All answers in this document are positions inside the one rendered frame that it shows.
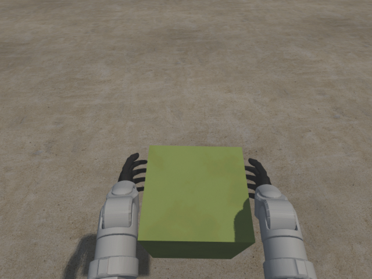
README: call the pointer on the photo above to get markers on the robot left hand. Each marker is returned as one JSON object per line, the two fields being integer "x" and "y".
{"x": 128, "y": 173}

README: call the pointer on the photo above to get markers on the robot left forearm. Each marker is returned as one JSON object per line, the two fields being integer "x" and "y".
{"x": 116, "y": 239}

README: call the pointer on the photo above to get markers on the carton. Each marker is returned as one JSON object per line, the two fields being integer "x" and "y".
{"x": 195, "y": 203}

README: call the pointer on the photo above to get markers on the robot right hand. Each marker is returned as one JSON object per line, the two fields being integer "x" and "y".
{"x": 260, "y": 177}

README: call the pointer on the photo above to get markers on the robot right forearm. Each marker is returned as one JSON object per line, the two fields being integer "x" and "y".
{"x": 284, "y": 250}

